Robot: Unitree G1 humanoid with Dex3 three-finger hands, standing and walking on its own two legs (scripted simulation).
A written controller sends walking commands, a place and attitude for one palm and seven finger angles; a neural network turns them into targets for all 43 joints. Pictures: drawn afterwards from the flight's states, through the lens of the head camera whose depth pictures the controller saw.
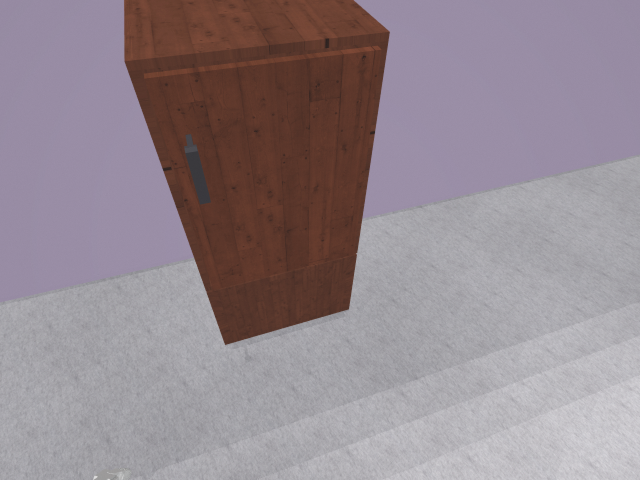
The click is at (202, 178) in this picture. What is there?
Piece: cupboard door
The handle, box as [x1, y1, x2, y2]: [184, 134, 210, 204]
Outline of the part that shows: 185,135 187,141 187,145 184,146 185,153 200,204 210,202 196,145 192,144 190,134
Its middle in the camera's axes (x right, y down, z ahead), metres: -0.24 -0.13 +0.73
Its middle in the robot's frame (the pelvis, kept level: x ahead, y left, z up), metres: +0.63 +0.27 +0.01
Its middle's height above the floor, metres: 0.78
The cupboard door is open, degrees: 0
